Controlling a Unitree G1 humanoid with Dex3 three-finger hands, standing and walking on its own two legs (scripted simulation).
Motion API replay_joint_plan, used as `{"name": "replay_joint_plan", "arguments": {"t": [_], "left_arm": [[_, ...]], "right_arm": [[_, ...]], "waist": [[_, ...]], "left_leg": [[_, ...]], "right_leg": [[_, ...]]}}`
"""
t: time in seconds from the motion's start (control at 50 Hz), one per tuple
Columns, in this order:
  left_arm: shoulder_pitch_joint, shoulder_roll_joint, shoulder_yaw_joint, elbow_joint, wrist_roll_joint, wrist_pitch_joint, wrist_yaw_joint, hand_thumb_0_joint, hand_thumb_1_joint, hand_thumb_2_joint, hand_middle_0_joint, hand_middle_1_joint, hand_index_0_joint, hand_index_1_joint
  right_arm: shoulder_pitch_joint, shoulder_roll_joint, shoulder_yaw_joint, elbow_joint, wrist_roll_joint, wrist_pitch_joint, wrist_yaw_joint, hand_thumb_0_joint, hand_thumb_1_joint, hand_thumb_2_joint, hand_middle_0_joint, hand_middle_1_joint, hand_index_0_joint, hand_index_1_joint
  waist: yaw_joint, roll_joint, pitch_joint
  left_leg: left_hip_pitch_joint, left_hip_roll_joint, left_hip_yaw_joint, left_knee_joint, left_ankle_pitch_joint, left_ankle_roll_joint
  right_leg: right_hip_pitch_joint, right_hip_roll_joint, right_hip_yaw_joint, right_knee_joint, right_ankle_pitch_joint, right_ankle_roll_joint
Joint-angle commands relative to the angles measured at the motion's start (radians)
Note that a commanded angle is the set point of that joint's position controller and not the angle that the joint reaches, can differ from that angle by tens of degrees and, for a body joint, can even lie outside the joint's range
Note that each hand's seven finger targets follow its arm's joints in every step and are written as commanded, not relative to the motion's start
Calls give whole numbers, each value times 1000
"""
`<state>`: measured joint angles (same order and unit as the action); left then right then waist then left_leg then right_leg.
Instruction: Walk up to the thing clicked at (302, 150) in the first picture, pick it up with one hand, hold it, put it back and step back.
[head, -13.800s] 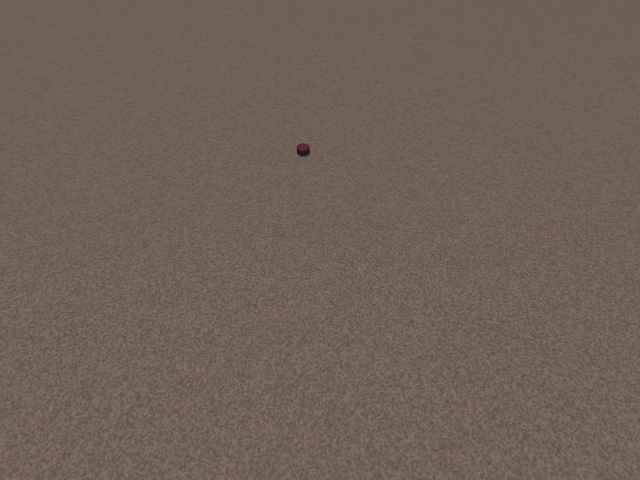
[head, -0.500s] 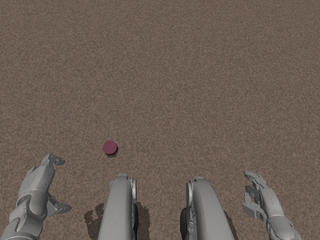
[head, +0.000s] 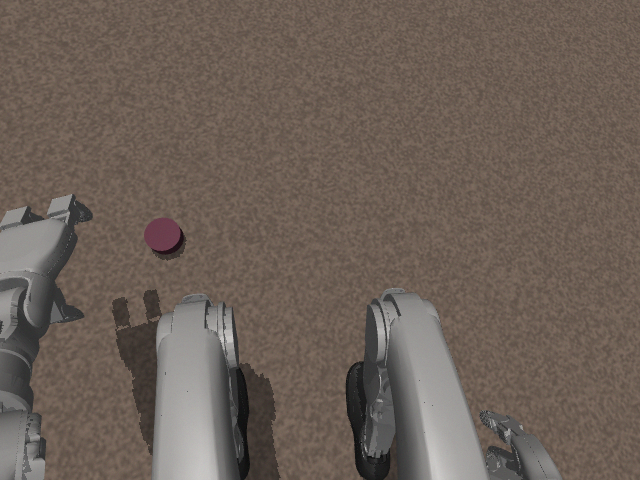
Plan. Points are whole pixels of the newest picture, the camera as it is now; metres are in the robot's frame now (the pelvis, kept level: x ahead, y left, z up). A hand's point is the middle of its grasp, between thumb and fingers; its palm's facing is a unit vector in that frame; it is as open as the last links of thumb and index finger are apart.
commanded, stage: rise first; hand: left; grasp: from above
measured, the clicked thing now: (164, 236) +0.48 +0.28 -0.38
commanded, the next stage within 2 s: approach in 1.12 s
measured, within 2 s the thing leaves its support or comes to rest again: neither
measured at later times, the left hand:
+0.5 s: hand (92, 252) +0.41 +0.34 -0.21, palm faces -0.43 -0.08 -0.90, open 14.2 cm
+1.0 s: hand (109, 244) +0.43 +0.33 -0.25, palm faces -0.44 -0.09 -0.90, open 14.2 cm
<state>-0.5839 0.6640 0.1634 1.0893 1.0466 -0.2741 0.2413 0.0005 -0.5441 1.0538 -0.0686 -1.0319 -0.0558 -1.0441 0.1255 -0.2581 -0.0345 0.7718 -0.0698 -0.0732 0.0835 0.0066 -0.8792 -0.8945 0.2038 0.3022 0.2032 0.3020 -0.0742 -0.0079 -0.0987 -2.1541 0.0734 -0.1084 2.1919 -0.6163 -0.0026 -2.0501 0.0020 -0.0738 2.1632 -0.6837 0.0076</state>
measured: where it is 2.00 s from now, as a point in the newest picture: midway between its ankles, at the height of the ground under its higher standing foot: (301, 442)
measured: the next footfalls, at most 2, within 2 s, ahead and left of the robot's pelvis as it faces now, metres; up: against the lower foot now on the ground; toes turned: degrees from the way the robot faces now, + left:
none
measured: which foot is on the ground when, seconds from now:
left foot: down 0.00-1.00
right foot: down 0.00-1.00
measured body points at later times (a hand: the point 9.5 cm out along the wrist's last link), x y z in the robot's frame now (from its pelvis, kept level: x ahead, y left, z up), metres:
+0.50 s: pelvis +0.00 +0.00 -0.06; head +0.23 +0.06 +0.33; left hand +0.42 +0.34 -0.16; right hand +0.11 -0.27 -0.18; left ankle +0.10 +0.13 -0.36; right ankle +0.10 -0.12 -0.36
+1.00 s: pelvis +0.01 +0.00 -0.07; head +0.25 +0.07 +0.30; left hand +0.45 +0.33 -0.19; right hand +0.08 -0.28 -0.19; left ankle +0.10 +0.13 -0.36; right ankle +0.10 -0.12 -0.36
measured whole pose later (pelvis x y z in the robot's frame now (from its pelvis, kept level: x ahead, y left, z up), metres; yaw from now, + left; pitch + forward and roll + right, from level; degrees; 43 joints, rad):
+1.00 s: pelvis +0.01 +0.00 -0.07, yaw -3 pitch +31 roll -8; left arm -0.80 0.79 0.20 1.39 1.27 -0.30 0.44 0.00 -0.54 1.01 -0.08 -1.00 -0.08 -1.01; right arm 0.08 -0.26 0.04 0.80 -0.19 -0.05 0.13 0.00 -0.91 -0.90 0.20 0.30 0.20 0.30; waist -0.17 -0.05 -0.01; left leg -2.34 0.07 -0.17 2.44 -0.66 -0.01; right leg -2.23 0.03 -0.10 2.39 -0.71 0.01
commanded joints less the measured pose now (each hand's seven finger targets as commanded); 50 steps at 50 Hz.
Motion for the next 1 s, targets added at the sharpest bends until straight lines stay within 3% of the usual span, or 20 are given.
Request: {"name": "replay_joint_plan", "arguments": {"t": [0.0,0.08,0.14,0.16,0.2,0.28,0.34,0.44,0.46,0.5,0.56,0.6,0.68,0.7,0.76,0.86,0.98], "left_arm": [[-269,320,60,-80,45,-32,70,0,-589,1067,-54,-978,-38,-994],[-312,314,41,-42,97,-40,101,0,-573,1045,-55,-981,-46,-990],[-334,358,61,-19,134,-44,126,0,-580,1048,-57,-975,-45,-986],[-335,345,55,-1,144,-40,132,0,-582,1050,-58,-971,-44,-984],[-354,345,48,26,158,-40,143,0,-569,1032,-62,-981,-53,-989],[-372,381,72,53,189,-47,169,0,-554,1013,-72,-972,-66,-977],[-406,354,42,86,206,-51,179,0,-556,1013,-66,-987,-62,-990],[-441,392,72,117,211,-53,211,0,-558,1008,-60,-1004,-61,-1002],[-429,355,52,138,204,-44,214,0,-561,1009,-59,-1014,-60,-1011],[-488,378,42,132,203,-45,217,0,-560,1010,-57,-1011,-58,-1008],[-470,405,64,151,208,-35,221,0,-562,1013,-61,-1005,-60,-1005],[-472,380,49,134,203,-34,221,0,-554,1004,-60,-1010,-62,-1006],[-469,398,54,154,204,-25,224,0,-556,1006,-60,-1012,-62,-1009],[-469,403,59,154,204,-27,224,0,-564,1014,-63,-1001,-60,-1003],[-441,401,71,144,204,-25,225,0,-557,1005,-60,-1010,-62,-1007],[-449,404,70,190,203,-28,230,0,-558,1007,-61,-1007,-61,-1005],[-461,426,78,187,203,-30,237,0,-549,1003,-61,-1009,-64,-1005]], "right_arm": [[124,-220,-63,-47,-12,-2,-8,0,-889,-900,200,300,200,299],[113,-233,-63,-46,-28,10,-1,0,-895,-901,200,300,200,300],[118,-237,-58,-27,-38,18,4,0,-898,-902,200,300,200,300],[120,-236,-58,-28,-42,20,6,0,-898,-902,200,300,200,300],[120,-234,-55,-20,-50,23,10,0,-901,-903,200,300,200,300],[125,-233,-54,-3,-65,29,14,0,-902,-902,200,300,200,300],[115,-231,-50,-3,-75,29,18,0,-901,-902,200,300,200,300],[136,-236,-40,14,-94,28,24,0,-903,-902,200,300,200,300],[122,-233,-38,7,-95,25,23,0,-904,-902,200,300,200,300],[113,-236,-35,7,-96,22,22,0,-902,-901,200,300,200,300],[115,-236,-30,8,-102,19,21,0,-902,-901,199,300,200,300],[113,-234,-31,12,-103,17,21,0,-901,-901,200,300,200,300],[101,-236,-22,5,-102,18,22,0,-901,-901,200,300,200,300],[115,-238,-21,9,-106,18,22,0,-901,-901,200,300,200,300],[130,-240,-22,13,-110,21,27,0,-900,-900,200,300,200,300],[124,-247,-5,9,-116,23,30,0,-898,-900,200,300,200,300],[135,-256,-4,8,-120,18,37,0,-897,-900,200,300,200,300]], "waist": [[9,185,-584],[1,221,-580],[5,249,-596],[4,244,-606],[-10,229,-606],[-6,209,-613],[-30,210,-599],[-41,211,-613],[-40,195,-607],[-60,201,-592],[-47,196,-596],[-44,236,-611],[-47,244,-589],[-58,233,-597],[-53,256,-631],[-65,230,-566],[-72,244,-587]], "left_leg": [[494,-38,38,-231,-29,21],[498,-36,34,-204,-12,17],[502,-36,34,-184,15,13],[500,-37,46,-163,47,15],[480,-38,53,-133,74,19],[443,-39,61,-97,86,22],[422,-38,58,-80,63,24],[395,-36,66,-34,109,28],[397,-36,65,-30,109,28],[356,-35,63,-18,61,31],[335,-37,67,-5,57,33],[374,-35,62,-8,72,26],[356,-34,58,-2,58,26],[353,-35,57,9,83,27],[391,-34,56,18,151,23],[333,-34,52,21,96,27],[343,-30,48,33,116,26]], "right_leg": [[149,36,-56,-226,37,-47],[99,34,-67,-186,53,-48],[81,36,-72,-156,74,-50],[93,37,-67,-158,100,-48],[99,39,-66,-150,126,-46],[101,45,-69,-132,131,-45],[82,48,-75,-118,115,-45],[105,50,-76,-94,164,-37],[94,51,-76,-96,165,-38],[76,54,-76,-101,128,-36],[100,53,-72,-96,123,-34],[75,55,-80,-72,135,-40],[62,57,-80,-68,127,-41],[78,57,-83,-62,154,-39],[96,58,-88,-37,215,-38],[77,58,-91,-43,167,-38],[88,61,-96,-31,191,-37]]}}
